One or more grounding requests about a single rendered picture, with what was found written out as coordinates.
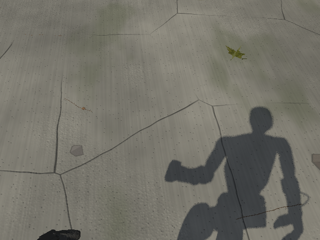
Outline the left robot hand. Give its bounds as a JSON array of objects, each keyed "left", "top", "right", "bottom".
[{"left": 37, "top": 229, "right": 81, "bottom": 240}]

